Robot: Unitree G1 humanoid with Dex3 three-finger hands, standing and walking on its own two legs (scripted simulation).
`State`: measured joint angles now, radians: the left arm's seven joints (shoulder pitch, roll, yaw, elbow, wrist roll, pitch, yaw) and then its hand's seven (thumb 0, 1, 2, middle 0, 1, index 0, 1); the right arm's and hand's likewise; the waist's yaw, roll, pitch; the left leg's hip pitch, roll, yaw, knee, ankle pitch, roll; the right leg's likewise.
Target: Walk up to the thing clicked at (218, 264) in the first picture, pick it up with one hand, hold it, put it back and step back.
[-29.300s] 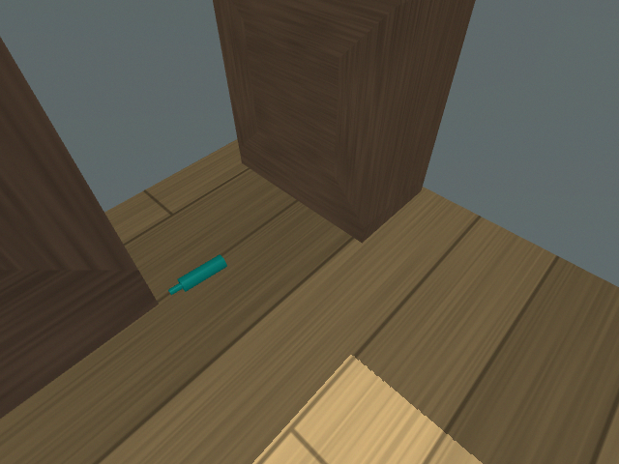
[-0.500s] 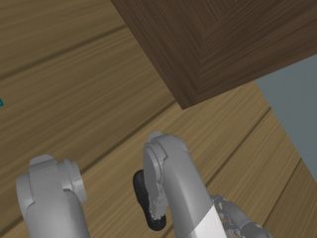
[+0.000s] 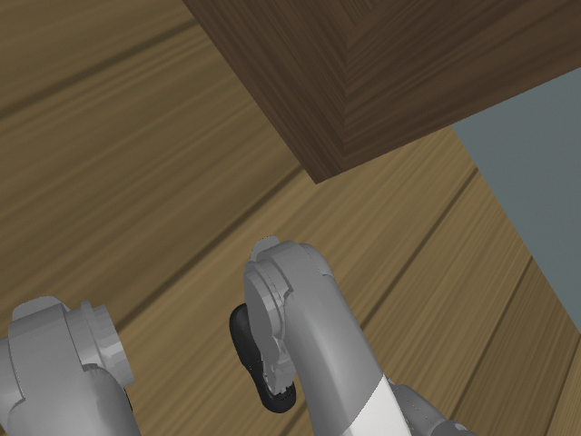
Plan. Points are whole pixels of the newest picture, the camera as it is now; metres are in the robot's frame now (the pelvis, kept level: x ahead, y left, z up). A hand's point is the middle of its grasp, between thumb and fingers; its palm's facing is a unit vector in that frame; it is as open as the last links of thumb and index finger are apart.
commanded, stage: rest palm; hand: left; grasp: from above
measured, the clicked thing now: out of the picture +0.42 +0.42 -0.28
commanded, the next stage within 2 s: close in 0.80 s
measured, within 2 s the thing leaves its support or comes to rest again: neither
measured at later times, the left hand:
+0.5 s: hand out of the picture +0.41 +0.39 -0.25, palm faces -0.38 -0.23 -0.89, open 14.2 cm
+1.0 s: hand out of the picture +0.41 +0.39 -0.26, palm faces -0.38 -0.23 -0.90, open 13.6 cm
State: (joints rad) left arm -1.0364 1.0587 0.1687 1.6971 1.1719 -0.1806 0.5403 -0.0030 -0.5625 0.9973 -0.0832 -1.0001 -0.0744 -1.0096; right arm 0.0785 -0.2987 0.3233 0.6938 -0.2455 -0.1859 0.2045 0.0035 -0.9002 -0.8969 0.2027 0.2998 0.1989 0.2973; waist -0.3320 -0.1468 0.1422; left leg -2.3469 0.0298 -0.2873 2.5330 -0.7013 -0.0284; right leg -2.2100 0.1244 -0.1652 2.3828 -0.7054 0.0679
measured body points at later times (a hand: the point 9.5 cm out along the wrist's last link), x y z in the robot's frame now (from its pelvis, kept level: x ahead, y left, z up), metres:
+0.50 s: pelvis +0.00 +0.00 +0.00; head +0.26 +0.16 +0.33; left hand +0.43 +0.40 -0.20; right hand +0.09 -0.24 -0.06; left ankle +0.06 +0.14 -0.27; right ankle +0.11 -0.12 -0.27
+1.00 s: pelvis -0.01 +0.00 +0.00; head +0.27 +0.16 +0.32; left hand +0.43 +0.39 -0.21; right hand +0.08 -0.24 -0.06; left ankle +0.06 +0.14 -0.27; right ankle +0.11 -0.12 -0.27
